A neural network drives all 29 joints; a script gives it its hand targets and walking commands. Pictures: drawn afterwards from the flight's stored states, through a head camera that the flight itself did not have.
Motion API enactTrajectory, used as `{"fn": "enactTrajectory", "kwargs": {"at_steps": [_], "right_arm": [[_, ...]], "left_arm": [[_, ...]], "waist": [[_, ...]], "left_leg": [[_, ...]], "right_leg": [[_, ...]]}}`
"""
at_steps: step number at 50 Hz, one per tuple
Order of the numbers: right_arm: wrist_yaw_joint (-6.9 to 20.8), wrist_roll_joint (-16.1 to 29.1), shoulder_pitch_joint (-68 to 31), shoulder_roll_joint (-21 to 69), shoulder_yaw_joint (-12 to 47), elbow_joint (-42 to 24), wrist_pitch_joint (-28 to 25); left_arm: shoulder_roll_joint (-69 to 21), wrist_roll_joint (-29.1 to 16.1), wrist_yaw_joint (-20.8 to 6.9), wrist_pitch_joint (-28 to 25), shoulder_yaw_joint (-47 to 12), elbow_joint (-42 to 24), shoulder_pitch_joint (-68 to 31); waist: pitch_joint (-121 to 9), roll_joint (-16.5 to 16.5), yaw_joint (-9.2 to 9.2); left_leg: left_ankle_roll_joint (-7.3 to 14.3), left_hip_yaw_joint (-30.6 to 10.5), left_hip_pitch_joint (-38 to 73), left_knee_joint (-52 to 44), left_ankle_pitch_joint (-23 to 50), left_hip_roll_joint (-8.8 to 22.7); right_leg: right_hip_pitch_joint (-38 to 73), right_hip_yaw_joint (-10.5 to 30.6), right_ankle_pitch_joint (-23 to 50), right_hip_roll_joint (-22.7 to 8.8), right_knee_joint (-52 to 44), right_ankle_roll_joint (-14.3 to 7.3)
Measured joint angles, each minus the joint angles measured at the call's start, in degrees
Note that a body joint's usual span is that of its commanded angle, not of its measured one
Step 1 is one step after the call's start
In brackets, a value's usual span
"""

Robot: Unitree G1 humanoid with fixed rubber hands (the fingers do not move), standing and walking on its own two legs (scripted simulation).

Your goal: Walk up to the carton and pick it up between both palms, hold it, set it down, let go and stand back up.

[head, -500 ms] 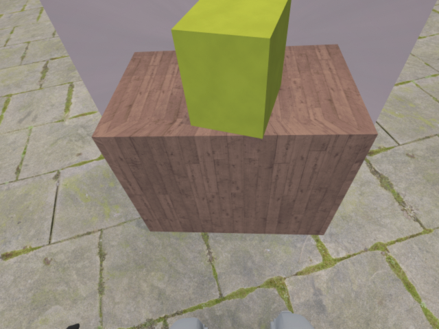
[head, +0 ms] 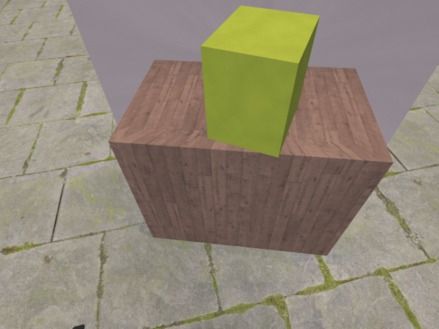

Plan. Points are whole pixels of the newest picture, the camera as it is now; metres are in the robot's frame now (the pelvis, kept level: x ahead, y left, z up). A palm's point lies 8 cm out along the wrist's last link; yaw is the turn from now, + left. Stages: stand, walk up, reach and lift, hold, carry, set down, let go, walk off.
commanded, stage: walk up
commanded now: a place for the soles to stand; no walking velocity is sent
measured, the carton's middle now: (259, 81) +0.75 -0.08 +0.05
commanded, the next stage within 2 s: none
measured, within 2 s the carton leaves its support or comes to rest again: neither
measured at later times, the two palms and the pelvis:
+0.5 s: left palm out of the picture +0.07 +0.31 -0.09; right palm out of the picture +0.10 -0.30 -0.11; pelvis +0.01 +0.00 +0.02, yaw +0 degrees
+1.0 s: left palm (96, 322) +0.15 +0.25 -0.06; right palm out of the picture +0.16 -0.41 -0.10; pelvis +0.12 -0.08 +0.02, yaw -1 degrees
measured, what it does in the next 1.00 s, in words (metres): walks ahead: right foot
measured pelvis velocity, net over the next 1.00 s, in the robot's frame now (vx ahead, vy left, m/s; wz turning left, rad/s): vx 0.12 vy -0.08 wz -0.01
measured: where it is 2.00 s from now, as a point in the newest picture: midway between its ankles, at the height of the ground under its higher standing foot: (241, 296)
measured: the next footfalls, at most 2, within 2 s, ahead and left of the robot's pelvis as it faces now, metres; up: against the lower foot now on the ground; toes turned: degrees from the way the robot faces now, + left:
right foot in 0.76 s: +0.17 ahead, -0.17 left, +0.00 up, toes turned -6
left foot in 1.28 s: +0.40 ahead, +0.07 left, +0.00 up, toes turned +6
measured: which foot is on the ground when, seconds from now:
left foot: down 0.00-0.78, up 0.80-1.00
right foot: down 0.00-0.58, up 0.60-0.74, down 0.76-1.00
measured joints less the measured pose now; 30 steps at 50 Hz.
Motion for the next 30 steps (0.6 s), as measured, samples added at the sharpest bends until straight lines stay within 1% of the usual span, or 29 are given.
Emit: {"fn": "enactTrajectory", "kwargs": {"at_steps": [8,20,26,28,29,30], "right_arm": [[0.07,0.05,-3.39,1.59,0.71,0.79,-0.01],[0.35,0.28,-5.43,1.51,0.72,2.49,0.39],[0.50,0.17,-4.77,1.34,0.67,3.64,0.50],[0.97,-0.02,-3.68,1.40,0.24,3.62,-0.32],[1.20,-0.21,-2.81,1.46,-0.14,3.57,-0.83],[1.34,-0.39,-1.86,1.50,-0.52,3.44,-1.22]], "left_arm": [[0.10,-0.07,-0.14,-0.09,-0.35,2.61,-1.56],[-0.74,0.44,-0.26,-0.26,-0.45,5.86,-2.26],[-1.13,0.65,-0.22,-0.32,-0.29,6.70,-2.52],[-0.86,1.17,-1.33,-0.05,0.25,5.71,-1.57],[-0.52,1.44,-1.95,0.12,0.55,5.25,-0.72],[0.00,1.69,-2.53,0.44,0.80,4.86,0.18]], "waist": [[0.13,-0.65,0.62],[0.64,0.58,0.96],[0.64,1.20,0.65],[-0.04,1.09,0.62],[-0.72,0.91,0.57],[-1.47,0.67,0.46]], "left_leg": [[-0.10,0.00,2.48,-3.59,1.47,0.06],[-0.27,0.16,5.32,-9.88,4.71,-0.18],[-0.41,-0.10,6.35,-12.12,5.79,-0.20],[0.22,0.06,6.40,-11.38,3.39,-0.14],[0.79,0.15,6.79,-11.35,1.66,-0.13],[1.04,0.34,7.38,-11.91,0.73,0.01]], "right_leg": [[2.57,-0.23,1.44,0.07,-3.60,0.30],[4.94,-0.34,3.97,-0.09,-8.72,0.26],[5.91,-0.65,4.70,-0.10,-10.55,0.19],[4.91,-0.23,-1.95,0.10,-7.68,-1.12],[4.02,0.13,-6.68,0.27,-5.01,-1.72],[2.80,0.19,-9.79,0.50,-1.67,-2.04]]}}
